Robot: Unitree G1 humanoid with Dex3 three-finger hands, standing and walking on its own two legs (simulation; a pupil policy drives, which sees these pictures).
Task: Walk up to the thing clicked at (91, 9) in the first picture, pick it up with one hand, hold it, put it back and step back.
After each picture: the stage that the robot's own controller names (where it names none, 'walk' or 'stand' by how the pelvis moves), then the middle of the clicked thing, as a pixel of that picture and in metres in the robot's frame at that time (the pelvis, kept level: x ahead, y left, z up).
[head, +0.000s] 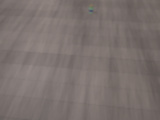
stand; (91, 8) +2.25 -0.15 -0.72
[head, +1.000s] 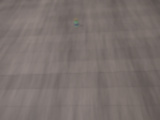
walk; (76, 22) +2.11 +0.22 -0.69
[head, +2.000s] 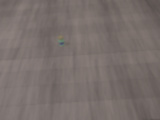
walk; (61, 40) +1.48 +0.35 -0.71
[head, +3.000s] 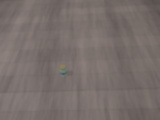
walk; (63, 70) +1.02 +0.26 -0.72
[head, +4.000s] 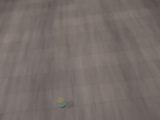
walk; (61, 103) +0.64 +0.26 -0.72
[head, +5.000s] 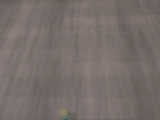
stand; (63, 114) +0.49 +0.21 -0.70
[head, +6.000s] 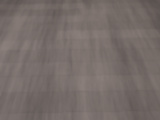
stand; out of the picture +0.43 +0.19 -0.72
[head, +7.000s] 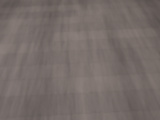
stand; out of the picture +0.41 +0.20 -0.72
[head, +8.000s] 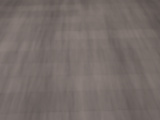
stand; out of the picture +0.45 +0.21 -0.73
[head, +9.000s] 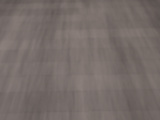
stand; out of the picture +0.43 +0.21 -0.73
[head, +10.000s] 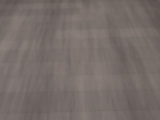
go down; out of the picture +0.43 +0.21 -0.73
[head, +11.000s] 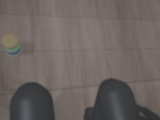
go down; (11, 45) +0.51 +0.26 -0.31
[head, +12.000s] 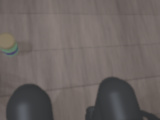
close in; (8, 45) +0.50 +0.26 -0.29
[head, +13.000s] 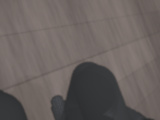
close in; out of the picture +0.48 +0.31 -0.23
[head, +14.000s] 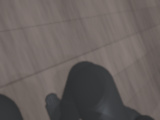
close; out of the picture +0.47 +0.32 -0.23
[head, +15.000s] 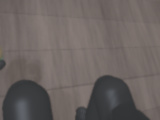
lift; out of the picture +0.39 +0.28 -0.13
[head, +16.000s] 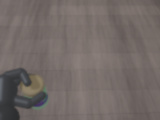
lift; (35, 92) +0.33 +0.17 +0.01
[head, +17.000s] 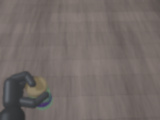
hold; (40, 94) +0.33 +0.16 -0.01
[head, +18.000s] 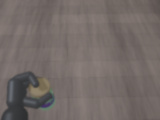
hold; (43, 94) +0.33 +0.15 -0.01
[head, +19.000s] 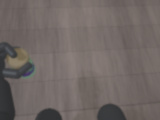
crouch; (22, 64) +0.43 +0.20 -0.08
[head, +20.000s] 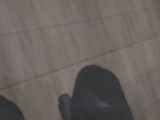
lower; out of the picture +0.46 +0.29 -0.23
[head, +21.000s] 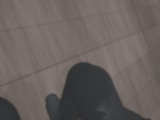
lower; out of the picture +0.44 +0.32 -0.23
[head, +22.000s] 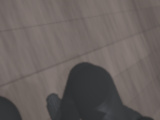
lower; out of the picture +0.45 +0.32 -0.23
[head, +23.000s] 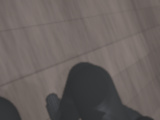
lower; out of the picture +0.45 +0.32 -0.24
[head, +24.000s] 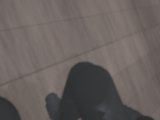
lower; out of the picture +0.45 +0.32 -0.23
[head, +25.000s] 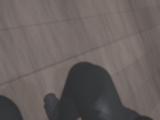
open; out of the picture +0.44 +0.31 -0.24
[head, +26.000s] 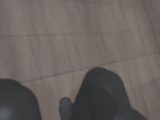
stand; out of the picture +0.45 +0.28 -0.25
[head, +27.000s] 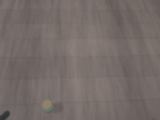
stand; (48, 106) +0.43 +0.20 -0.59
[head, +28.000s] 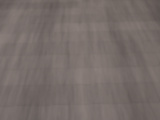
stand; out of the picture +0.41 +0.20 -0.67
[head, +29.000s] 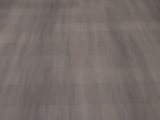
stand; out of the picture +0.41 +0.19 -0.67
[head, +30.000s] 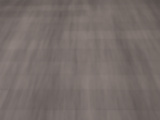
stand; out of the picture +0.42 +0.18 -0.72
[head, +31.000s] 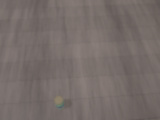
walk; (59, 102) +0.50 +0.17 -0.70
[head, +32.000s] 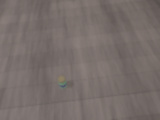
walk; (62, 82) +0.76 +0.24 -0.70
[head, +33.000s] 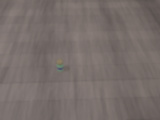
stand; (60, 65) +1.04 +0.22 -0.70
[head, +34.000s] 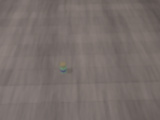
stand; (63, 67) +1.04 +0.21 -0.72
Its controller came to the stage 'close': yes
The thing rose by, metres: 0.70
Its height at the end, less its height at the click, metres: +0.00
